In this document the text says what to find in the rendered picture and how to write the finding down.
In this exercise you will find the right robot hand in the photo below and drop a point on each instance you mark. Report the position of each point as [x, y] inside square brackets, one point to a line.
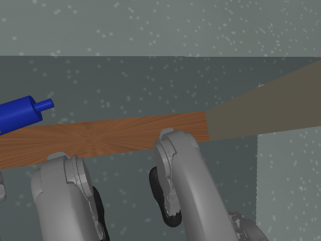
[249, 230]

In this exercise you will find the right robot foot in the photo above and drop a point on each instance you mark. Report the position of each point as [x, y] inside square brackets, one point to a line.
[172, 221]

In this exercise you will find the left robot foot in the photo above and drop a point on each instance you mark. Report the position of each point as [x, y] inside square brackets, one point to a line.
[100, 211]

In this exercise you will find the bottle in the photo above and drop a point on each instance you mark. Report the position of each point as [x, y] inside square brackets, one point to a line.
[21, 112]

